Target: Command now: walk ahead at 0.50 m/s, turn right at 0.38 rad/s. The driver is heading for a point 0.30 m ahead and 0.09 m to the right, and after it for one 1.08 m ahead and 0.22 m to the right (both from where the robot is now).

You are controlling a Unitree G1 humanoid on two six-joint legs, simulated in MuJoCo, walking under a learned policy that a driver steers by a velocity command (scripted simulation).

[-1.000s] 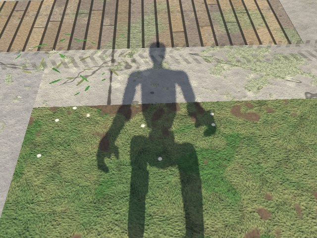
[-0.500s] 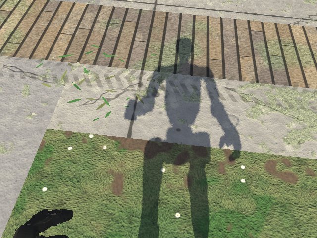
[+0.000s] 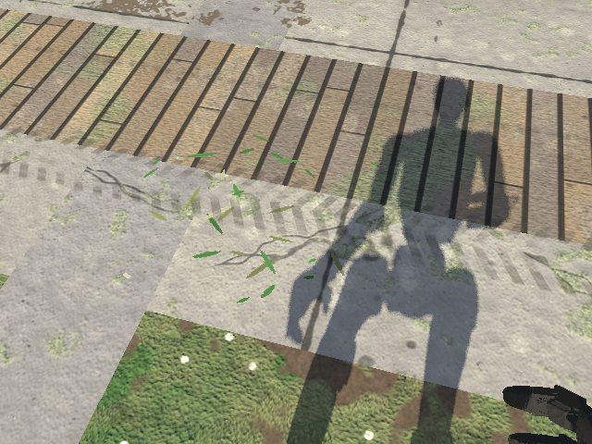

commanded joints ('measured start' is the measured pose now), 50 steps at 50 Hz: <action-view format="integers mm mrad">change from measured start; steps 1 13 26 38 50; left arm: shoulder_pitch -22 -102 -89 -287 -268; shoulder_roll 186 82 240 196 105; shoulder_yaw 47 32 97 63 21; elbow -63 -174 -250 -314 -228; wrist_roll -5 11 26 32 67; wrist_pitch -1 47 65 76 63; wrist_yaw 11 10 -22 27 19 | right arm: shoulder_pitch -38 115 180 147 35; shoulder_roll -111 -114 -182 -121 -111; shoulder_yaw -39 -59 -83 -40 -16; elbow -78 29 92 76 38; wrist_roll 9 -19 12 -12 -41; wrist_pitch -28 -13 39 89 65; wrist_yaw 4 -15 -40 -46 -11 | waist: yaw -71 -95 -42 -129 -68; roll -134 87 -109 -138 124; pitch -23 -28 -183 -198 -20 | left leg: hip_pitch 176 410 320 115 121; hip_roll -35 226 109 -26 106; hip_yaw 21 -15 261 24 -171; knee -76 -305 271 337 -267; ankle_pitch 2 424 232 -317 -403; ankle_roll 19 238 61 -41 124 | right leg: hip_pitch -74 -561 9 -193 -94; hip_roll -245 -148 -107 -220 -51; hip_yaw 238 -19 -27 240 23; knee -33 769 140 18 168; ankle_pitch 180 -62 584 292 46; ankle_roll -141 87 -99 -205 57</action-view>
